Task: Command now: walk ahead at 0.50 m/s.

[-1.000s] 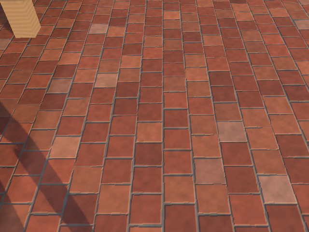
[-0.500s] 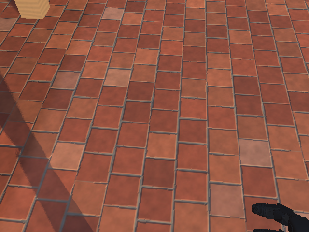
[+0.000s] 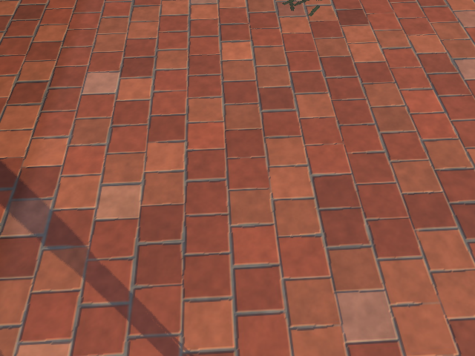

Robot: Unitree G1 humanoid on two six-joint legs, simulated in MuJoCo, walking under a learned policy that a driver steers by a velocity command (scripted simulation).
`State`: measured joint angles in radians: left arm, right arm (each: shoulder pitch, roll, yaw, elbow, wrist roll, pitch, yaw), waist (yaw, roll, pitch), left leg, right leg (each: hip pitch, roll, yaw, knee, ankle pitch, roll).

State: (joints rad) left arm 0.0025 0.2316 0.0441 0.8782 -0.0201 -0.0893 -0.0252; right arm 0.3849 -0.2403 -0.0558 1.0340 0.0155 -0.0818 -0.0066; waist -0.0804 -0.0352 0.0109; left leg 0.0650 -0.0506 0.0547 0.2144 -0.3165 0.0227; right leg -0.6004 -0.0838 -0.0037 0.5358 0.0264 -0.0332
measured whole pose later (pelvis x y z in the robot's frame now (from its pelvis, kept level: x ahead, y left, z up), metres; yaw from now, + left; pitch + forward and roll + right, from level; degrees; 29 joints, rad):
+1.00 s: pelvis +0.56 +0.00 +0.01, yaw -14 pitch +1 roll +3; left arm 0.12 0.26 0.08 0.85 -0.02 -0.03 -0.02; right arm 0.31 -0.24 -0.08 0.98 -0.01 -0.09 -0.02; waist -0.06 -0.03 0.01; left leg 0.02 -0.01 0.25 0.23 -0.26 0.01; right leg -0.70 -0.13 0.02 0.78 0.01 -0.03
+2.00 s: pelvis +0.78 -0.04 +0.01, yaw +0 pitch +3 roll -2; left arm 0.06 0.31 0.10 0.84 0.00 0.02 0.05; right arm 0.14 -0.29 -0.08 0.80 0.00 0.00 -0.03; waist 0.00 -0.03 0.05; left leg -0.26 -0.04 -0.06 0.43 -0.21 0.06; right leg -0.54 -0.02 0.03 0.96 -0.36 0.07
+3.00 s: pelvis +1.14 -0.01 +0.01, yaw -10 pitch +1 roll +3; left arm 0.14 0.28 0.07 0.81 -0.02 -0.04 -0.02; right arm 0.32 -0.26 -0.08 0.91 -0.01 -0.10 -0.01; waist -0.06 -0.04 0.02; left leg 0.04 -0.03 0.23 0.21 -0.26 0.02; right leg -0.71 -0.12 0.04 0.81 0.01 -0.02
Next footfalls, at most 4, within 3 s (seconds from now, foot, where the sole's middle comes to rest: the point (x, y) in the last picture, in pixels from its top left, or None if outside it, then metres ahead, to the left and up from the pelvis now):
0.06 right None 0.22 -0.13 -0.77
0.60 left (193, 338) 0.54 0.11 -0.77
1.14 right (287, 254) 0.78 -0.19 -0.77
1.74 left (215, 246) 0.83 0.04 -0.77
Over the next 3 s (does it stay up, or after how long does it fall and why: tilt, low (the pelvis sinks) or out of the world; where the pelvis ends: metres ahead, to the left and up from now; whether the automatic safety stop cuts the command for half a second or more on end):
stays up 1.14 -0.01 0.01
